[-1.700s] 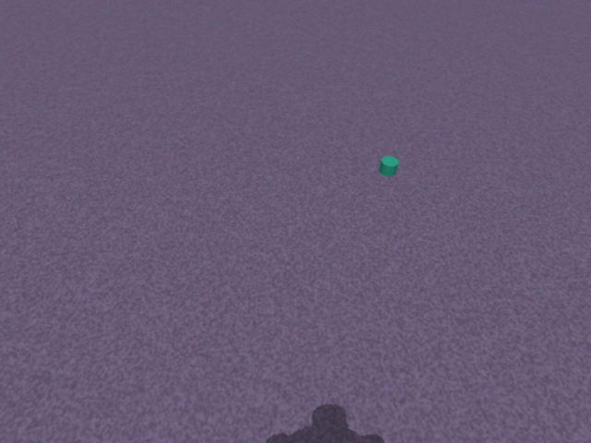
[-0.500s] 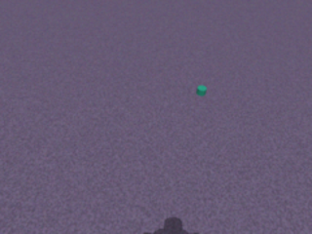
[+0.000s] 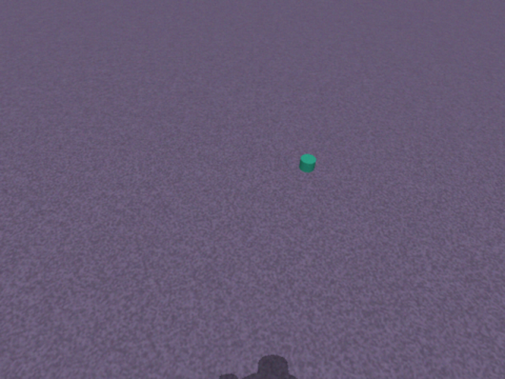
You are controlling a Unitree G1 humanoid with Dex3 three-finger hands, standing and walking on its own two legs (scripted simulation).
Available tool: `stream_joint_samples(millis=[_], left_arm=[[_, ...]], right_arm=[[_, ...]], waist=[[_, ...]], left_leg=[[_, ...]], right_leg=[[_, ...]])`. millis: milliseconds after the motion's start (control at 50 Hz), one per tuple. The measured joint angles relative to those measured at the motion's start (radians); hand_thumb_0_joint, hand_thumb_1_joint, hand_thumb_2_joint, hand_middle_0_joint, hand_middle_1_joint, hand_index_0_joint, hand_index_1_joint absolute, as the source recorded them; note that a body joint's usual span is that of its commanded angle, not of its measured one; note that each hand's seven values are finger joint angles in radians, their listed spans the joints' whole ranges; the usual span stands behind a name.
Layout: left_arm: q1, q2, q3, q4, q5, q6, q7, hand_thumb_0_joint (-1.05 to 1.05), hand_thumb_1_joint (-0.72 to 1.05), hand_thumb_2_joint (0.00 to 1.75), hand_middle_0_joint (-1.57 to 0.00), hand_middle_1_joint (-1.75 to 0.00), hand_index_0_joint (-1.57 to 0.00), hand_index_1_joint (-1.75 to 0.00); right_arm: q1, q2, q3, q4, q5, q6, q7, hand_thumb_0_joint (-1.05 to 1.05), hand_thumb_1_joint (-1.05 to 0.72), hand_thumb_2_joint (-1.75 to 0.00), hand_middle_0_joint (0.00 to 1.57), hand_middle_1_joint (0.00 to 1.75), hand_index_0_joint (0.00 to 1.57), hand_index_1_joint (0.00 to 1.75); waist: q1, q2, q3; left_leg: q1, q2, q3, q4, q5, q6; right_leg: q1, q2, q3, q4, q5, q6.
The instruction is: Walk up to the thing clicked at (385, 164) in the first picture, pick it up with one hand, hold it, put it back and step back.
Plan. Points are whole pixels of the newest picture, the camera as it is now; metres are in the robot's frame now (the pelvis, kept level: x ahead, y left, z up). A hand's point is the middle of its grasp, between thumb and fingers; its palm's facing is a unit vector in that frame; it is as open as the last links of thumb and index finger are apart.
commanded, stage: walk up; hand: left
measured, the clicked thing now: (307, 163) +1.50 -0.25 -0.74
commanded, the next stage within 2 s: none
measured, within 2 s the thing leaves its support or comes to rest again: neither
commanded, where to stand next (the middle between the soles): +1.12 -0.51 m, yaw +3 degrees
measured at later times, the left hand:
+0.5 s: hand (189, 257) +0.41 +0.18 -0.13, palm faces -0.10 -0.92 -0.37, open 7.4 cm
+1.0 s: hand (231, 232) +0.52 +0.10 -0.17, palm faces -0.09 -0.95 -0.30, open 7.4 cm
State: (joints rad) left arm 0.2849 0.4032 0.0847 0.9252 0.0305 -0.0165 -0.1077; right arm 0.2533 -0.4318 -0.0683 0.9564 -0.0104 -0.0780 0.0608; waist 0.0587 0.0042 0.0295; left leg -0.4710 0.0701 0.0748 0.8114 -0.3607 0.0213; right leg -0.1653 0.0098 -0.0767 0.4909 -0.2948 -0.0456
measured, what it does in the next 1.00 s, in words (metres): walks ahead: left foot, then right foot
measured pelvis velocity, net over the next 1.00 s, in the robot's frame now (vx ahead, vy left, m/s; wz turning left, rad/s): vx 0.47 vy -0.17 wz -0.06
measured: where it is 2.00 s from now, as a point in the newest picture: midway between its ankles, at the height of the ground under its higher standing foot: (348, 258)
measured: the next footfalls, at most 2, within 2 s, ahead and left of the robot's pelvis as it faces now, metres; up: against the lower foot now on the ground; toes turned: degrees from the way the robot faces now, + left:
left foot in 0.08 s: +0.17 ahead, +0.11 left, +0.00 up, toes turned +6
right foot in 0.48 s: +0.38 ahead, -0.25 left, +0.00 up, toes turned -8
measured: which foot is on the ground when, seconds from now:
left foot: up 0.00-0.06, down 0.08-0.50, up 0.52-0.86, down 0.88-1.00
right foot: down 0.00-0.10, up 0.12-0.46, down 0.48-0.90, up 0.92-1.00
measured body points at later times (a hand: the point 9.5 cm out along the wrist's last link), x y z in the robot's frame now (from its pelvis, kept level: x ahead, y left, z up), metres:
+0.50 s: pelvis +0.24 -0.10 -0.02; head +0.26 -0.10 +0.43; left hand +0.42 +0.23 -0.10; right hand +0.20 -0.45 -0.13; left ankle +0.14 +0.10 -0.73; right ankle +0.34 -0.25 -0.74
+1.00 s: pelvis +0.47 -0.17 -0.02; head +0.49 -0.14 +0.43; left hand +0.53 +0.15 -0.15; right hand +0.53 -0.51 -0.09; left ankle +0.54 -0.06 -0.73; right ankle +0.41 -0.28 -0.67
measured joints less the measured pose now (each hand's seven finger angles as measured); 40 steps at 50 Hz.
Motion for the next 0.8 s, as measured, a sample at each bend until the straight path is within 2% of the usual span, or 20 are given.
stream_joint_samples(millis=[60, 100, 120, 160, 220, 320, 400, 460, 480, 500, 520, 560, 600, 640, 700, 800], left_arm=[[0.015, 0.016, -0.002, -0.007, 0.002, 0.007, -0.001, 0.01, 0.9, 0.89, -0.21, -0.3, -0.2, -0.3], [0.026, 0.023, -0.003, -0.011, 0.005, 0.013, 0.001, 0.01, 0.9, 0.89, -0.21, -0.3, -0.2, -0.3], [0.023, 0.023, -0.001, -0.006, 0.005, 0.018, 0.006, 0.01, 0.9, 0.89, -0.21, -0.3, -0.2, -0.3], [0.011, 0.025, -0.007, 0.006, 0.007, 0.026, 0.01, 0.01, 0.91, 0.89, -0.2, -0.3, -0.2, -0.3], [-0.015, 0.035, -0.008, 0.007, 0.002, 0.019, 0.005, 0.01, 0.91, 0.89, -0.2, -0.3, -0.2, -0.3], [-0.072, 0.05, 0.004, -0.015, 0.0, 0.018, -0.017, 0.01, 0.91, 0.89, -0.2, -0.3, -0.2, -0.3], [-0.13, 0.058, 0.012, -0.031, -0.005, 0.021, -0.031, 0.01, 0.91, 0.89, -0.2, -0.3, -0.2, -0.3], [-0.162, 0.063, 0.019, -0.04, -0.009, 0.016, -0.033, 0.01, 0.91, 0.89, -0.2, -0.3, -0.2, -0.3], [-0.169, 0.066, 0.022, -0.048, -0.01, 0.011, -0.032, 0.01, 0.91, 0.89, -0.2, -0.3, -0.2, -0.3], [-0.18, 0.061, 0.028, -0.053, -0.009, 0.001, -0.025, 0.01, 0.91, 0.89, -0.2, -0.3, -0.2, -0.3], [-0.186, 0.053, 0.032, -0.063, -0.009, -0.01, -0.016, 0.01, 0.91, 0.89, -0.2, -0.3, -0.2, -0.3], [-0.182, 0.033, 0.025, -0.08, -0.022, -0.021, -0.003, 0.01, 0.91, 0.89, -0.2, -0.3, -0.2, -0.3], [-0.161, 0.007, 0.009, -0.085, -0.029, -0.022, 0.006, 0.01, 0.91, 0.89, -0.2, -0.3, -0.2, -0.3], [-0.131, -0.011, -0.005, -0.083, -0.028, -0.024, 0.012, 0.01, 0.91, 0.89, -0.2, -0.3, -0.2, -0.3], [-0.081, -0.02, -0.014, -0.083, -0.022, -0.027, 0.014, 0.01, 0.91, 0.89, -0.2, -0.3, -0.2, -0.3], [-0.01, 0.002, -0.013, -0.093, -0.009, -0.022, 0.011, 0.01, 0.9, 0.89, -0.21, -0.3, -0.2, -0.3]], right_arm=[[0.015, 0.017, 0.001, -0.025, -0.004, -0.014, -0.001, 0.0, -0.9, -0.9, 0.2, 0.3, 0.2, 0.3], [0.029, 0.011, -0.007, -0.047, -0.013, -0.036, -0.011, 0.0, -0.9, -0.9, 0.2, 0.3, 0.21, 0.3], [0.029, 0.012, -0.011, -0.056, -0.018, -0.043, -0.022, 0.0, -0.9, -0.9, 0.2, 0.3, 0.21, 0.3], [0.036, 0.019, -0.01, -0.065, -0.005, -0.047, -0.035, 0.0, -0.9, -0.9, 0.2, 0.3, 0.21, 0.3], [0.061, 0.026, 0.002, -0.062, 0.002, -0.045, -0.043, 0.0, -0.9, -0.9, 0.2, 0.3, 0.21, 0.3], [0.113, 0.01, 0.011, -0.052, -0.001, -0.051, -0.039, 0.0, -0.9, -0.9, 0.2, 0.3, 0.21, 0.3], [0.148, -0.013, 0.01, -0.042, 0.001, -0.051, -0.037, 0.0, -0.89, -0.9, 0.2, 0.3, 0.21, 0.3], [0.167, -0.027, 0.008, -0.028, 0.001, -0.037, -0.04, 0.0, -0.89, -0.9, 0.2, 0.3, 0.21, 0.3], [0.174, -0.031, 0.008, -0.023, 0.001, -0.03, -0.043, 0.0, -0.89, -0.9, 0.2, 0.3, 0.21, 0.3], [0.169, -0.036, 0.007, -0.015, 0.002, -0.022, -0.047, 0.0, -0.89, -0.9, 0.2, 0.3, 0.21, 0.3], [0.155, -0.036, 0.008, -0.008, 0.006, -0.009, -0.054, 0.0, -0.89, -0.9, 0.2, 0.3, 0.21, 0.3], [0.12, -0.031, 0.014, -0.001, 0.012, 0.008, -0.061, 0.01, -0.9, -0.9, 0.2, 0.3, 0.21, 0.3], [0.087, -0.03, 0.018, -0.003, 0.017, 0.005, -0.058, 0.01, -0.9, -0.9, 0.2, 0.3, 0.2, 0.3], [0.065, -0.028, 0.021, -0.018, 0.015, -0.007, -0.049, 0.01, -0.9, -0.9, 0.2, 0.3, 0.2, 0.3], [0.047, -0.019, 0.022, -0.044, 0.008, -0.02, -0.032, 0.01, -0.9, -0.9, 0.2, 0.3, 0.2, 0.3], [0.038, 0.005, 0.023, -0.057, 0.002, -0.021, -0.019, 0.0, -0.9, -0.9, 0.2, 0.3, 0.2, 0.3]], waist=[[0.002, -0.03, 0.0], [-0.009, -0.052, -0.002], [-0.019, -0.07, 0.003], [-0.043, -0.092, 0.01], [-0.057, -0.117, 0.013], [-0.078, -0.104, 0.028], [-0.096, -0.072, 0.039], [-0.104, -0.045, 0.029], [-0.102, -0.037, 0.023], [-0.096, -0.017, 0.029], [-0.09, -0.004, 0.038], [-0.081, 0.004, 0.048], [-0.068, 0.017, 0.048], [-0.057, 0.03, 0.04], [-0.041, 0.033, 0.031], [-0.006, 0.004, 0.028]], left_leg=[[0.041, -0.001, 0.011, -0.15, 0.102, 0.002], [0.078, -0.015, 0.022, -0.185, 0.153, 0.014], [0.077, -0.023, 0.036, -0.15, 0.131, 0.015], [0.106, -0.029, 0.049, -0.135, 0.087, 0.014], [0.187, -0.028, 0.069, -0.198, 0.07, 0.006], [0.306, -0.007, 0.074, -0.292, 0.05, -0.022], [0.379, 0.025, 0.065, -0.319, 0.006, -0.062], [0.418, 0.064, 0.053, -0.288, -0.059, -0.092], [0.415, 0.081, 0.047, -0.244, -0.09, -0.088], [0.388, 0.112, 0.029, -0.147, -0.111, -0.066], [0.337, 0.117, -0.014, -0.008, -0.12, -0.038], [0.214, 0.074, -0.072, 0.249, -0.108, 0.0], [0.116, 0.046, -0.073, 0.355, -0.053, 0.02], [0.041, 0.042, -0.053, 0.331, -0.006, 0.023], [-0.033, 0.042, -0.024, 0.206, 0.027, 0.012], [-0.058, 0.029, 0.008, -0.049, 0.103, -0.005]], right_leg=[[0.029, 0.008, -0.003, 0.031, -0.061, 0.005], [-0.007, -0.005, 0.011, 0.17, -0.144, -0.011], [-0.054, -0.005, 0.049, 0.292, -0.166, -0.015], [-0.149, 0.014, 0.11, 0.506, -0.152, -0.012], [-0.27, -0.014, 0.129, 0.602, -0.082, 0.011], [-0.381, -0.105, 0.118, 0.441, -0.004, 0.047], [-0.383, -0.14, 0.108, 0.252, 0.088, 0.036], [-0.324, -0.129, 0.07, 0.155, 0.12, 0.02], [-0.291, -0.115, 0.056, 0.127, 0.124, 0.014], [-0.282, -0.093, 0.043, 0.148, 0.134, 0.027], [-0.283, -0.079, 0.033, 0.191, 0.102, 0.037], [-0.261, -0.071, 0.023, 0.217, 0.053, 0.036], [-0.21, -0.058, 0.016, 0.176, 0.041, 0.023], [-0.157, -0.041, 0.008, 0.12, 0.042, 0.013], [-0.092, -0.016, -0.004, 0.06, 0.028, -0.001], [-0.007, 0.015, -0.026, 0.032, -0.039, -0.009]])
